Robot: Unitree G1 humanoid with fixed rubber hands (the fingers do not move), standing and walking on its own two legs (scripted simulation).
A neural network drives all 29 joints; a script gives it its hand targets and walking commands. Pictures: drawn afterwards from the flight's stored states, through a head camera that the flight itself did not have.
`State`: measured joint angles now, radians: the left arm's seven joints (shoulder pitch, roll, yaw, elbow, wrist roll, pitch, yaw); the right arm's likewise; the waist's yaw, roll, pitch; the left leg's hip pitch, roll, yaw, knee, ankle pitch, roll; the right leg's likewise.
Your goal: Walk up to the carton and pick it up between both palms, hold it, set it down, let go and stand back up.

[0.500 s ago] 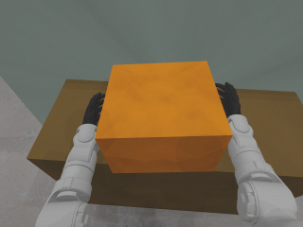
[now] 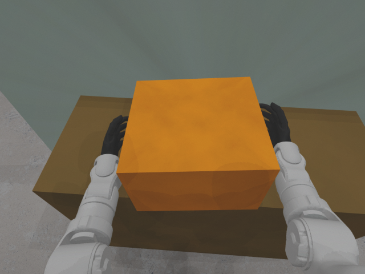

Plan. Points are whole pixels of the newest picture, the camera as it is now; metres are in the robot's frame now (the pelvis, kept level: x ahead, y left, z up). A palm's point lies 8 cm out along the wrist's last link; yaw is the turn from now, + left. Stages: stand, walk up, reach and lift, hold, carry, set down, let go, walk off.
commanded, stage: set down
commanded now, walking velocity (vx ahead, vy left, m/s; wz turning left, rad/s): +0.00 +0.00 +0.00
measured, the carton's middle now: (194, 142) +0.41 -0.01 +0.02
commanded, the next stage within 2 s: none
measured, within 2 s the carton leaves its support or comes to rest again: rests again in 0.46 s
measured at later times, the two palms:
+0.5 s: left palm (113, 152) +0.37 +0.18 +0.04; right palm (279, 139) +0.40 -0.20 +0.06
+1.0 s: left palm (115, 153) +0.37 +0.18 +0.02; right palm (277, 141) +0.40 -0.20 +0.05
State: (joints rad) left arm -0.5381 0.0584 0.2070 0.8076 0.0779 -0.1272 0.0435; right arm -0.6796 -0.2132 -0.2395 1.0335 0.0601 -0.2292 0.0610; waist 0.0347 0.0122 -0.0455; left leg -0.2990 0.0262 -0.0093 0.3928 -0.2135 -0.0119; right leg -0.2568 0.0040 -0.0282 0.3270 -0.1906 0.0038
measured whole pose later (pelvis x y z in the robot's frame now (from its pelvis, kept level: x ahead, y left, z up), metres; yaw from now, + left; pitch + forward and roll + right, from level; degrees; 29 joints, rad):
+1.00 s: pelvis +0.00 +0.00 +0.00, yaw +0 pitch +9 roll -1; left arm -0.55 0.00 0.33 0.84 0.15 -0.22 0.02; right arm -0.68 -0.21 -0.30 1.07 -0.02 -0.34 0.11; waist 0.03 0.01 -0.03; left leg -0.34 0.03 -0.01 0.39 -0.21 -0.01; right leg -0.30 0.00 -0.03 0.33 -0.19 0.00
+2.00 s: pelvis -0.05 +0.00 -0.01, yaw -1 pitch +13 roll -1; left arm -0.58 0.15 0.07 0.92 -0.15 -0.16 0.09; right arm -0.65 -0.39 0.06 1.20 0.37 -0.28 0.10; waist 0.09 0.01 -0.16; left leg -0.54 0.05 -0.01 0.48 -0.17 -0.02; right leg -0.50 0.02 -0.03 0.41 -0.14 0.00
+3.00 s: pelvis -0.06 -0.01 -0.01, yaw -1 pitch +4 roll -1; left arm 0.01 0.15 0.05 0.17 -0.15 0.17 0.12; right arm 0.02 -0.39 -0.03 0.37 0.37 -0.02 0.14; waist 0.06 0.01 -0.09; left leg -0.37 0.05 -0.01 0.47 -0.17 -0.02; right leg -0.34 0.02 -0.03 0.41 -0.14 -0.01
